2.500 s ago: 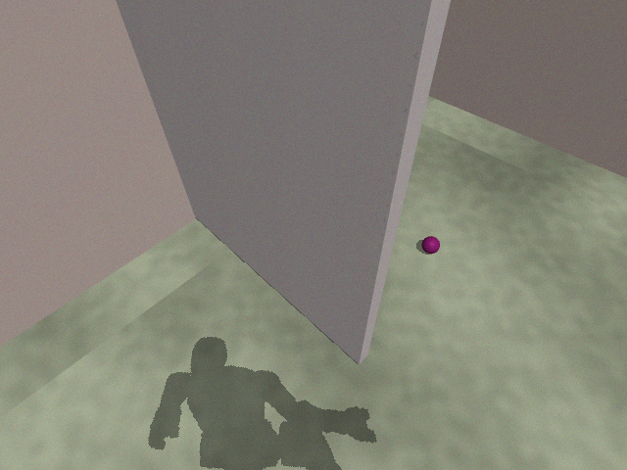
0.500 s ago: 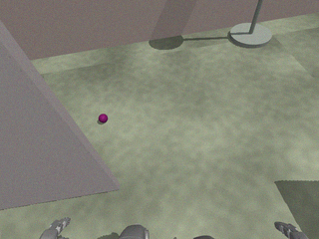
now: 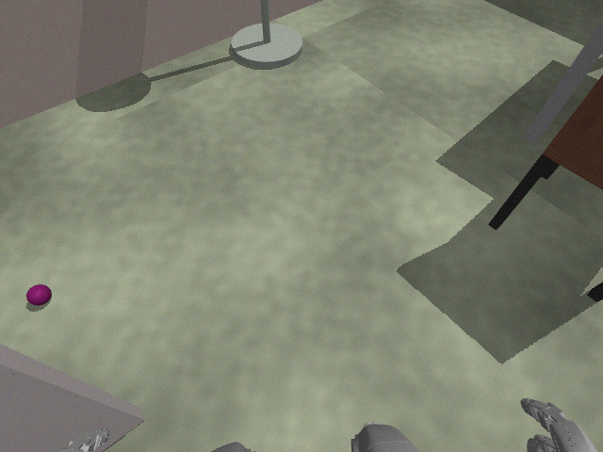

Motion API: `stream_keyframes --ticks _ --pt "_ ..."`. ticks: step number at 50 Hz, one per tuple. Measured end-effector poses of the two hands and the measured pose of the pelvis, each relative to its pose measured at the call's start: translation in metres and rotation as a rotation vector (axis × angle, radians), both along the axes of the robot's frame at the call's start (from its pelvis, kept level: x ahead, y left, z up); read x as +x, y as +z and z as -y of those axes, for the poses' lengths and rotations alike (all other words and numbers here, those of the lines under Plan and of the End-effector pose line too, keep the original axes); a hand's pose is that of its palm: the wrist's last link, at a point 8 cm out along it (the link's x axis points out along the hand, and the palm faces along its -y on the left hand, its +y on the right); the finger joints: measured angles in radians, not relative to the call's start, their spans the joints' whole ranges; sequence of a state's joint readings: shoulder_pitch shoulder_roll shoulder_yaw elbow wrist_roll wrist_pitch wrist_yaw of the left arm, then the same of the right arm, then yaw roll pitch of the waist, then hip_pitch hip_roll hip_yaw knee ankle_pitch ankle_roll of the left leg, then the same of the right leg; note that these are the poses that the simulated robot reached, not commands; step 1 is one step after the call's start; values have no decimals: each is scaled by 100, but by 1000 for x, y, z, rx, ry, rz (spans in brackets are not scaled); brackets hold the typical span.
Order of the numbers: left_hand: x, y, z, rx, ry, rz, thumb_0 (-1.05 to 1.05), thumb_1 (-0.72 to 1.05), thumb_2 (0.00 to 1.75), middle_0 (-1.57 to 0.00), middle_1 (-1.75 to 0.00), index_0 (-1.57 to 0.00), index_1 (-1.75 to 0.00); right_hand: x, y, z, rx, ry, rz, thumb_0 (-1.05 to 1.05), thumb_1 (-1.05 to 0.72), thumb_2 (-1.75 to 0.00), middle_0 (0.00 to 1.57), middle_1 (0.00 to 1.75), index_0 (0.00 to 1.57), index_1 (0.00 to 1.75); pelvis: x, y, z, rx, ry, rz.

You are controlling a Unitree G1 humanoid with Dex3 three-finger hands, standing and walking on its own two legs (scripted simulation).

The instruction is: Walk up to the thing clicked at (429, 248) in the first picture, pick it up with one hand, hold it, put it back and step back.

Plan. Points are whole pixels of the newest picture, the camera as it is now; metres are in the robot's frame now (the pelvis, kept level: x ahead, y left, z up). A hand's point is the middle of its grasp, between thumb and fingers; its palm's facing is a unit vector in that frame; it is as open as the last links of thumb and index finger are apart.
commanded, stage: walk up
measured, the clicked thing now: (39, 295) +0.67 +0.88 -0.73
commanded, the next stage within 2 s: stand in 1.92 s
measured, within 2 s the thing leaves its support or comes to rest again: neither
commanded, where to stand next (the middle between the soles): +0.07 -0.04 m, yaw -43 degrees
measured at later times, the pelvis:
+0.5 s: pelvis +0.00 +0.00 -0.01, yaw -22 degrees
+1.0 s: pelvis -0.01 -0.01 -0.02, yaw -36 degrees
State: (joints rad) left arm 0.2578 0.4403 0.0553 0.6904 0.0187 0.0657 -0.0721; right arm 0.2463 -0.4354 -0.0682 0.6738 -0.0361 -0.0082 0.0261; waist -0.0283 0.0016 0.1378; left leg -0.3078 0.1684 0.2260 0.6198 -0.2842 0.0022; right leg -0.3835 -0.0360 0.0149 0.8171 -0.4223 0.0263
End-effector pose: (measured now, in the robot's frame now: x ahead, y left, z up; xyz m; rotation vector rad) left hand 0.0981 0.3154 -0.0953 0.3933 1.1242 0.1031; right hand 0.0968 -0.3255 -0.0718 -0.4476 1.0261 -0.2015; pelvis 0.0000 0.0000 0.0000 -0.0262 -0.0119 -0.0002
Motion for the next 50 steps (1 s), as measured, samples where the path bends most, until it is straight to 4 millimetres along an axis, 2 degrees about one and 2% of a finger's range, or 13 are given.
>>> stream_keyframes --ticks 5,9,14,18,21,24,30,33,36,39,43,50 --pt "20 -1 21 56 -63 36 1 90 90 -21 -30 -21 -30 -35 -30 29 42 -124 -14 0 -90 -90 20 30 21 30 -1 -17 17 -16 -62 6" --pt "27 5 36 66 -113 39 1 90 90 -21 -30 -21 -30 -53 -42 28 83 -219 -35 1 -90 -90 20 30 21 30 0 -15 19 7 -151 8" --pt "48 3 44 68 -178 53 1 90 90 -21 -30 -21 -30 -69 -43 14 103 -262 -21 1 -90 -90 20 30 20 30 5 -14 17 21 -228 1" --pt "74 -9 44 53 -236 76 1 90 90 -21 -30 -21 -30 -81 -43 4 82 -302 3 0 -90 -90 20 30 21 30 8 -22 7 21 -277 3" --pt "94 -17 49 45 -269 84 1 90 90 -21 -30 -21 -30 -98 -40 -4 69 -340 13 0 -90 -90 20 30 21 30 6 -24 1 31 -320 16" --pt "109 -15 59 35 -330 79 1 90 90 -21 -30 -21 -30 -119 -30 -7 65 -398 16 0 -90 -90 20 30 21 30 3 -17 2 19 -367 27" --pt "127 -5 81 18 -414 63 1 90 90 -21 -30 -21 -30 -168 -20 1 44 -471 -24 0 -90 -90 21 30 21 30 -1 -8 9 14 -433 13" --pt "132 -2 94 38 -453 67 1 90 90 -21 -30 -21 -30 -193 -26 12 43 -511 -50 0 -90 -90 21 30 21 30 -4 -12 17 9 -462 7" --pt "131 -3 104 70 -475 90 1 90 90 -21 -30 -21 -30 -212 -41 22 50 -563 -74 0 -90 -90 20 30 21 30 -9 -21 26 -14 -485 15" --pt "125 -1 111 84 -492 86 0 90 90 -21 -30 -21 -30 -218 -49 23 72 -614 -82 0 -90 -90 20 30 21 30 -12 -19 30 10 -529 26" --pt "119 0 117 93 -519 62 0 90 90 -21 -30 -21 -30 -217 -54 16 100 -635 -53 1 -90 -90 20 30 20 30 -13 -17 28 24 -571 30" --pt "127 -10 115 76 -569 62 1 90 90 -21 -30 -21 -30 -219 -61 -8 112 -662 -46 0 -90 -90 20 30 21 30 -13 -23 10 30 -621 21"
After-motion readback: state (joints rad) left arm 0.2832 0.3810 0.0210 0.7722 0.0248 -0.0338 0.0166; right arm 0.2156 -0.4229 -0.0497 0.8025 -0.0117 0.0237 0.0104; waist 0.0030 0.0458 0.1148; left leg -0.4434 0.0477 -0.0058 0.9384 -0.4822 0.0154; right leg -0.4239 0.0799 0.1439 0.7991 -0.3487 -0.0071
